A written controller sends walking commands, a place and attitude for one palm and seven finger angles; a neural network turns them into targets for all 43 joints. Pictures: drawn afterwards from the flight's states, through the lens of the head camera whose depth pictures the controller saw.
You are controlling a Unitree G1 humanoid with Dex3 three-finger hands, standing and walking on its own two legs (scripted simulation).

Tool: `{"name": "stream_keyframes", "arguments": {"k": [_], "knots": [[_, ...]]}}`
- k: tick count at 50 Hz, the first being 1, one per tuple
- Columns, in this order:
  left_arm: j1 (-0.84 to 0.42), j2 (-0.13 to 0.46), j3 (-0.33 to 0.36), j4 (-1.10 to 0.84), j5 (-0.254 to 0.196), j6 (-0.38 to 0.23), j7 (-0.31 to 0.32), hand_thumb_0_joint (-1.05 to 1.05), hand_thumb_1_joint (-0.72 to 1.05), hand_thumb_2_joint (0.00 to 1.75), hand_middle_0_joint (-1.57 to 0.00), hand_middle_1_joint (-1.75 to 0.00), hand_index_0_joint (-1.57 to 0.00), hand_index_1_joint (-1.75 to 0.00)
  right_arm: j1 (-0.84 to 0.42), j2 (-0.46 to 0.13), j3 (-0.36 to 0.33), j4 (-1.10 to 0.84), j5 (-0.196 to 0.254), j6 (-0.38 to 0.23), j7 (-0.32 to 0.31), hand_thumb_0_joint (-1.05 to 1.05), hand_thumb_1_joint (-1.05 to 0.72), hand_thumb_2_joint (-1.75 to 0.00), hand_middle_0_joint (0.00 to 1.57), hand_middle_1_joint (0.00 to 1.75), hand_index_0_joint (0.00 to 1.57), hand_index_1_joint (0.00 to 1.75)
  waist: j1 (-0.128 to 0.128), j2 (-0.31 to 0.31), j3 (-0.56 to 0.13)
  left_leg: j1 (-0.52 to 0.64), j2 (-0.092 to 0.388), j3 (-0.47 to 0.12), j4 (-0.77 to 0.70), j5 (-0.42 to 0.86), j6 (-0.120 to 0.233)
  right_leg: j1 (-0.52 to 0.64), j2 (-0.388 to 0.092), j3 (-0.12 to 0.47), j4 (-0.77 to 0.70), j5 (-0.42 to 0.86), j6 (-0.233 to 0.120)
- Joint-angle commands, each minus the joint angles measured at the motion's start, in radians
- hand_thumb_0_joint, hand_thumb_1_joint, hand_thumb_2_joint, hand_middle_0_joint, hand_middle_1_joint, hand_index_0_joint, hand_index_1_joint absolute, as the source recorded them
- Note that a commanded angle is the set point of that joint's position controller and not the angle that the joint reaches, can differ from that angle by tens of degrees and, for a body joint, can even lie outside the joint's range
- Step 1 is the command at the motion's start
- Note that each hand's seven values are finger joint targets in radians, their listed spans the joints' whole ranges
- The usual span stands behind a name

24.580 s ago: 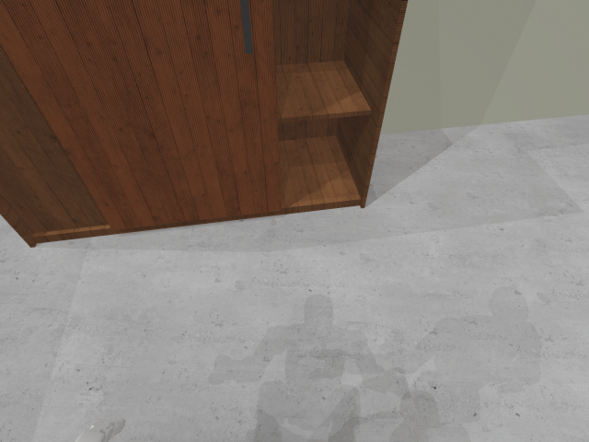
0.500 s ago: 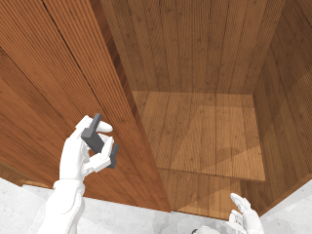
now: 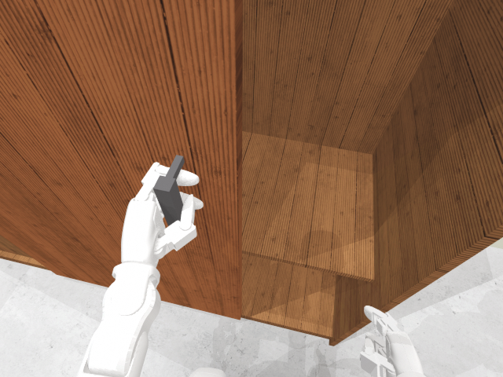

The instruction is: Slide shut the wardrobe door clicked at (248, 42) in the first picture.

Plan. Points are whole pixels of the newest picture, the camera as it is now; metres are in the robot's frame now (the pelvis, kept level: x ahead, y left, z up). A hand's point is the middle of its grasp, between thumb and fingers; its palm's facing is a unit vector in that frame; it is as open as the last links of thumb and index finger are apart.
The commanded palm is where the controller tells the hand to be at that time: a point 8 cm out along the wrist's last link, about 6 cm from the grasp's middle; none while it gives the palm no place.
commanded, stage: step sideways, sliding the door along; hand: left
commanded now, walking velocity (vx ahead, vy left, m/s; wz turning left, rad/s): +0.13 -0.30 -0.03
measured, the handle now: (180, 202) +0.32 +0.18 +0.09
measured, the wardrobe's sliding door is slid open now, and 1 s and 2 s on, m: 0.34 0.11 0.00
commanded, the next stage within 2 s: stop walking and hold the door there in 1.84 s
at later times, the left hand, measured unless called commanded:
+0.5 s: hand (261, 244) +0.27 +0.05 +0.10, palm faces +0.17 -0.98 -0.08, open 5.8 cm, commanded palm +0.24 +0.04 +0.09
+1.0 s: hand (354, 267) +0.26 -0.07 +0.10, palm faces +0.10 -0.99 -0.14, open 6.0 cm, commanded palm +0.24 -0.07 +0.09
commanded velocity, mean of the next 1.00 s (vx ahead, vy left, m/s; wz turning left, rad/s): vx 0.32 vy -0.31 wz -0.06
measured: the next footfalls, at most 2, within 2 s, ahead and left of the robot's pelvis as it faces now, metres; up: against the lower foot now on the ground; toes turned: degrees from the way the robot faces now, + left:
right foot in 0.12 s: +0.06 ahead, -0.19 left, +0.00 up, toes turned -3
left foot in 0.30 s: +0.01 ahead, +0.06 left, +0.00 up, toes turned +4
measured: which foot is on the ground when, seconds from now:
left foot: down 0.00-0.14, up 0.16-0.28, down 0.30-0.64, up 0.66-0.76, down 0.78-1.00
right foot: up 0.00-0.10, down 0.12-0.30, up 0.32-0.60, down 0.62-0.78, up 0.80-1.00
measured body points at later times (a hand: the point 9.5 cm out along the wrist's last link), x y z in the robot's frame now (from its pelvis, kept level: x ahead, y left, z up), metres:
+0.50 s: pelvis -0.05 -0.09 -0.01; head -0.03 -0.09 +0.44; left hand +0.25 +0.10 +0.11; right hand +0.13 -0.30 -0.11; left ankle -0.03 +0.06 -0.75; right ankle -0.01 -0.23 -0.69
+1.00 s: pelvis -0.08 -0.20 -0.01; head -0.06 -0.21 +0.44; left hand +0.25 -0.02 +0.11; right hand +0.09 -0.42 -0.12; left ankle -0.05 -0.03 -0.75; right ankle -0.01 -0.33 -0.71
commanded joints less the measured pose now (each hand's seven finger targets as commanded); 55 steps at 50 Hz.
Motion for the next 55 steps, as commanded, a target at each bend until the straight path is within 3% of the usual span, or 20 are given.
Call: {"name": "stream_keyframes", "arguments": {"k": [1, 4, 7, 9, 13, 15, 18, 23, 27, 30, 32, 34, 38, 39, 40, 44, 48, 52, 54, 55], "knots": [[-0.384, -0.065, -0.257, -0.327, 0.027, -0.119, -0.094, 0.0, 0.9, 0.9, -0.45, -1.4, -0.45, -1.4, -0.066, -0.148, -0.06, -0.131, 0.011, -0.067, -0.008, 0.0, -0.9, -0.9, 0.2, 0.3, 0.2, 0.3, -0.18, 0.217, -0.398, 0.421, 0.142, -0.093, 0.021, 0.772, 0.14, -0.073, 0.068, -0.087, -0.151, 0.042, -0.001], [-0.415, -0.072, -0.24, -0.3, 0.022, -0.124, -0.093, 0.0, 0.9, 0.9, -0.45, -1.4, -0.45, -1.4, -0.101, -0.122, -0.055, -0.131, 0.024, -0.057, -0.01, 0.0, -0.9, -0.9, 0.2, 0.3, 0.2, 0.3, -0.163, 0.112, -0.399, 0.28, 0.138, -0.071, 0.112, 0.595, 0.113, 0.092, 0.061, -0.075, -0.299, 0.237, -0.022], [-0.452, 0.005, -0.179, -0.25, 0.022, -0.096, -0.072, 0.0, 0.9, 0.9, -0.45, -1.4, -0.45, -1.4, -0.117, -0.068, -0.05, -0.105, 0.033, -0.04, -0.029, 0.0, -0.9, -0.9, 0.2, 0.3, 0.2, 0.3, -0.176, -0.297, -0.406, -0.004, -0.071, 0.021, 0.283, -0.044, 0.04, 0.221, -0.119, 0.148, -0.37, 0.55, -0.107], [-0.465, 0.0, -0.159, -0.157, 0.013, -0.077, -0.051, 0.0, 0.9, 0.9, -0.45, -1.4, -0.45, -1.4, -0.119, -0.071, -0.064, -0.067, 0.042, -0.031, -0.038, 0.0, -0.9, -0.9, 0.2, 0.3, 0.2, 0.3, -0.159, -0.498, -0.34, -0.095, -0.148, -0.004, 0.479, -0.289, 0.035, 0.147, -0.193, 0.26, -0.448, 0.326, -0.183], [-0.599, -0.099, -0.217, -0.153, -0.003, -0.086, -0.038, 0.0, 0.9, 0.9, -0.45, -1.4, -0.45, -1.4, -0.152, -0.078, -0.05, -0.042, 0.027, -0.023, -0.052, 0.0, -0.9, -0.9, 0.2, 0.3, 0.2, 0.3, -0.213, -0.185, -0.317, 0.141, -0.109, 0.016, -0.04, -0.051, 0.043, 0.016, -0.081, 0.06, -0.218, 0.27, -0.148], [-0.557, -0.128, -0.264, -0.137, -0.006, -0.115, -0.051, 0.0, 0.9, 0.9, -0.45, -1.4, -0.45, -1.4, -0.165, -0.141, -0.076, -0.07, -0.001, -0.011, -0.06, 0.0, -0.9, -0.9, 0.2, 0.3, 0.2, 0.3, -0.189, 0.231, -0.273, 0.306, 0.242, -0.407, -0.218, 0.372, 0.137, -0.268, 0.044, -0.042, 0.187, -0.078, -0.049], [-0.547, -0.129, -0.275, -0.136, -0.01, -0.082, -0.077, 0.0, 0.9, 0.9, -0.45, -1.4, -0.45, -1.4, -0.183, -0.106, -0.059, -0.088, 0.013, 0.009, -0.032, 0.0, -0.9, -0.9, 0.2, 0.3, 0.2, 0.3, -0.158, 0.082, -0.266, 0.191, 0.293, -0.376, -0.187, 0.326, 0.258, -0.265, 0.008, 0.086, 0.417, -0.062, -0.047], [-0.6, -0.124, -0.257, -0.024, 0.019, -0.068, -0.071, 0.0, 0.9, 0.9, -0.45, -1.4, -0.45, -1.4, -0.117, -0.132, -0.068, -0.081, 0.016, 0.007, -0.022, 0.0, -0.9, -0.9, 0.2, 0.3, 0.2, 0.3, -0.154, 0.129, -0.283, 0.15, 0.172, -0.066, -0.113, 0.286, 0.155, -0.091, 0.022, -0.017, 0.093, 0.003, -0.05], [-0.636, -0.113, -0.24, 0.034, 0.014, -0.067, -0.069, 0.0, 0.9, 0.9, -0.45, -1.4, -0.45, -1.4, -0.109, -0.118, -0.059, -0.092, 0.031, -0.006, -0.026, 0.0, -0.9, -0.9, 0.2, 0.3, 0.2, 0.3, -0.165, 0.164, -0.319, 0.111, 0.145, -0.056, -0.051, 0.181, 0.128, 0.045, 0.061, -0.067, -0.094, 0.038, -0.05], [-0.663, -0.085, -0.222, 0.011, 0.021, -0.081, -0.072, 0.0, 0.9, 0.9, -0.45, -1.4, -0.45, -1.4, -0.113, -0.101, -0.053, -0.082, 0.043, 0.003, -0.032, 0.0, -0.9, -0.9, 0.2, 0.3, 0.2, 0.3, -0.157, -0.056, -0.367, 0.042, 0.033, -0.003, 0.189, 0.088, 0.085, 0.213, 0.053, -0.044, -0.299, 0.256, -0.062], [-0.672, -0.055, -0.212, 0.024, 0.019, -0.073, -0.053, 0.0, 0.9, 0.9, -0.45, -1.4, -0.45, -1.4, -0.125, -0.053, -0.043, -0.072, 0.043, -0.004, -0.038, 0.0, -0.9, -0.9, 0.2, 0.3, 0.2, 0.3, -0.167, -0.346, -0.336, -0.12, -0.133, 0.049, 0.393, -0.234, 0.041, 0.204, -0.109, 0.212, -0.416, 0.344, -0.156], [-0.694, -0.069, -0.203, 0.096, 0.021, -0.074, -0.038, 0.0, 0.9, 0.9, -0.45, -1.4, -0.45, -1.4, -0.126, -0.086, -0.071, -0.027, 0.046, -0.01, -0.039, 0.0, -0.9, -0.9, 0.2, 0.3, 0.2, 0.3, -0.15, -0.491, -0.288, -0.117, -0.147, -0.02, 0.54, -0.303, 0.048, 0.081, -0.173, 0.336, -0.453, 0.188, -0.248], [-0.744, -0.101, -0.206, 0.095, 0.001, -0.104, -0.033, 0.0, 0.9, 0.9, -0.45, -1.4, -0.45, -1.4, -0.11, -0.102, -0.055, -0.003, 0.015, 0.0, -0.057, 0.0, -0.9, -0.9, 0.2, 0.3, 0.2, 0.3, -0.214, -0.078, -0.315, 0.215, -0.079, -0.005, -0.169, 0.13, 0.057, -0.063, -0.007, 0.02, 0.015, 0.324, -0.142], [-0.708, -0.085, -0.201, 0.094, -0.007, -0.114, -0.043, 0.0, 0.9, 0.9, -0.45, -1.4, -0.45, -1.4, -0.133, -0.141, -0.074, -0.023, -0.002, 0.003, -0.061, 0.0, -0.9, -0.9, 0.2, 0.3, 0.2, 0.3, -0.191, 0.137, -0.286, 0.338, 0.138, -0.259, -0.227, 0.357, 0.104, -0.259, 0.067, -0.04, 0.184, 0.077, -0.081], [-0.66, -0.089, -0.218, 0.105, -0.005, -0.111, -0.048, 0.0, 0.9, 0.9, -0.45, -1.4, -0.45, -1.4, -0.141, -0.13, -0.068, -0.032, 0.001, 0.016, -0.053, 0.0, -0.9, -0.9, 0.2, 0.3, 0.2, 0.3, -0.175, 0.13, -0.286, 0.316, 0.252, -0.409, -0.181, 0.503, 0.137, -0.278, 0.054, 0.034, 0.286, -0.102, -0.079], [-0.639, -0.032, -0.163, 0.079, -0.002, -0.093, -0.061, 0.0, 0.9, 0.9, -0.45, -1.4, -0.45, -1.4, -0.143, -0.124, -0.056, -0.032, 0.004, 0.034, -0.039, 0.0, -0.9, -0.9, 0.2, 0.3, 0.2, 0.3, -0.152, 0.022, -0.243, 0.238, 0.274, -0.281, -0.138, 0.502, 0.242, -0.269, -0.004, 0.099, 0.315, -0.035, -0.06], [-0.662, -0.061, -0.177, 0.124, 0.009, -0.077, -0.061, 0.0, 0.9, 0.9, -0.45, -1.4, -0.45, -1.4, -0.106, -0.13, -0.061, -0.058, 0.023, 0.025, -0.034, 0.0, -0.9, -0.9, 0.2, 0.3, 0.2, 0.3, -0.157, 0.112, -0.297, 0.11, 0.167, -0.059, -0.106, 0.216, 0.157, -0.01, 0.032, -0.021, 0.036, 0.008, -0.061], [-0.73, -0.089, -0.199, 0.144, 0.001, -0.076, -0.066, 0.0, 0.9, 0.9, -0.45, -1.4, -0.45, -1.4, -0.116, -0.11, -0.046, -0.079, 0.048, 0.014, -0.035, 0.0, -0.9, -0.9, 0.2, 0.3, 0.2, 0.3, -0.165, 0.095, -0.314, 0.017, 0.1, -0.024, 0.037, 0.031, 0.115, 0.146, 0.079, -0.079, -0.152, 0.117, -0.053], [-0.747, -0.082, -0.208, 0.124, 0.003, -0.083, -0.064, 0.0, 0.9, 0.9, -0.45, -1.4, -0.45, -1.4, -0.118, -0.085, -0.037, -0.071, 0.056, 0.015, -0.035, 0.0, -0.9, -0.9, 0.2, 0.3, 0.2, 0.3, -0.161, -0.105, -0.34, -0.063, -0.015, 0.025, 0.253, -0.103, 0.089, 0.244, 0.035, -0.012, -0.285, 0.194, -0.084], [-0.757, -0.06, -0.199, 0.125, 0.004, -0.082, -0.052, 0.0, 0.9, 0.9, -0.45, -1.4, -0.45, -1.4, -0.125, -0.057, -0.033, -0.07, 0.056, 0.013, -0.039, 0.0, -0.9, -0.9, 0.2, 0.3, 0.2, 0.3, -0.158, -0.342, -0.329, -0.18, -0.135, 0.056, 0.433, -0.256, 0.055, 0.259, -0.071, 0.183, -0.407, 0.208, -0.145]]}}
